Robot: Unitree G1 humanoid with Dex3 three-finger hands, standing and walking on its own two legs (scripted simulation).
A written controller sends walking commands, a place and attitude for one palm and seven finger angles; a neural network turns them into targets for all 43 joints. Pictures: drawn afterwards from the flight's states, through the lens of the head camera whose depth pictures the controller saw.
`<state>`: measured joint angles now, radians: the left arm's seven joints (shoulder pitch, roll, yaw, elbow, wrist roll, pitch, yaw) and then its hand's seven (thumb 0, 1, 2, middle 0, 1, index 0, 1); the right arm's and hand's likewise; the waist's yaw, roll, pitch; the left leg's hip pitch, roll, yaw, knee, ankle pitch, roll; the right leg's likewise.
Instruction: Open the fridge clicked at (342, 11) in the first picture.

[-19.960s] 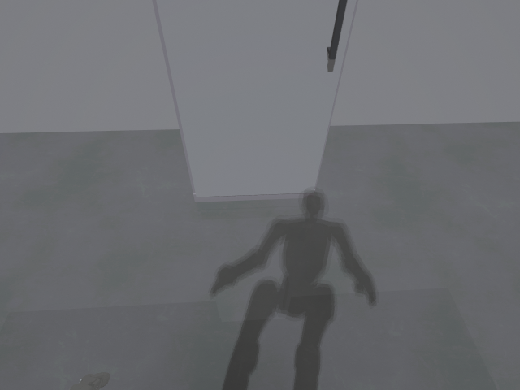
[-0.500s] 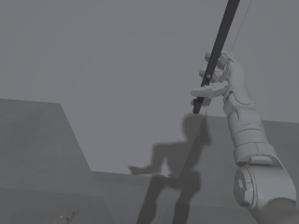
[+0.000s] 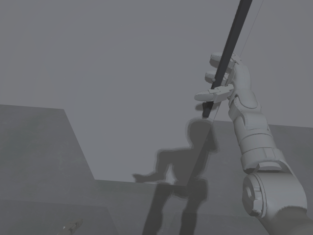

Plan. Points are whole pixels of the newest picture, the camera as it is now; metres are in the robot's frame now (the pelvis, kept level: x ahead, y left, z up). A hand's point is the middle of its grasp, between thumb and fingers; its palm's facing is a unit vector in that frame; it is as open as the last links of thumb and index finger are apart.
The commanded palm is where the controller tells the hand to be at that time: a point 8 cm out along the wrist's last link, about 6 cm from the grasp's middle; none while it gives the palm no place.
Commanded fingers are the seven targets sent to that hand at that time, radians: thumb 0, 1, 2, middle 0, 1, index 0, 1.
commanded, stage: slide the fingers in behind the handle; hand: right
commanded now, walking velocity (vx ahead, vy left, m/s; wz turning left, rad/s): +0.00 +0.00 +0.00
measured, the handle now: (223, 55) +0.52 -0.11 +0.23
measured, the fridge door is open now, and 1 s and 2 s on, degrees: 0 0 0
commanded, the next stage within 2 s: grip the handle and tug to test in 0.32 s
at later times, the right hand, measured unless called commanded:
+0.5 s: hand (214, 79) +0.47 -0.09 +0.19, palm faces -0.04 +1.00 +0.02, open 13.9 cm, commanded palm +0.44 -0.15 +0.19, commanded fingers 0.00 0.27 -0.40 0.32 1.23 0.32 1.23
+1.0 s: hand (215, 78) +0.47 -0.09 +0.19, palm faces -0.04 +1.00 +0.02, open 7.1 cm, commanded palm +0.44 -0.15 +0.19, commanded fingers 0.00 -0.90 -0.90 0.45 1.40 0.45 1.40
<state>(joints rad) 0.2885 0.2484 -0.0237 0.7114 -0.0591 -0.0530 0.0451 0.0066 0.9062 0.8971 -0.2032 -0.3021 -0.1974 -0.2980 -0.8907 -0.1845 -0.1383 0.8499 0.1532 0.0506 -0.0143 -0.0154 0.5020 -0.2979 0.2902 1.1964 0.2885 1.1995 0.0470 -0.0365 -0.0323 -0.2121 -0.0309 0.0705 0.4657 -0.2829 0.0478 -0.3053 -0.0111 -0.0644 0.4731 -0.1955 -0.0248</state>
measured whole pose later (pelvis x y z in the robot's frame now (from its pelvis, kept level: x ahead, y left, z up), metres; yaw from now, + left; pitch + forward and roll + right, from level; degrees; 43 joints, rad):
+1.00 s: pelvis +0.01 -0.01 +0.00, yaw +1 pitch +2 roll +0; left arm 0.29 0.24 -0.02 0.70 -0.06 -0.04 0.04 0.01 0.91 0.90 -0.20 -0.30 -0.20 -0.30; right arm -0.86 -0.18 -0.15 0.80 0.15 0.06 -0.01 0.00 -0.45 -0.71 0.41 1.33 0.40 1.34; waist 0.05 -0.03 -0.05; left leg -0.21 -0.02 0.05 0.46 -0.29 0.03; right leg -0.30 0.00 -0.08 0.48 -0.22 -0.04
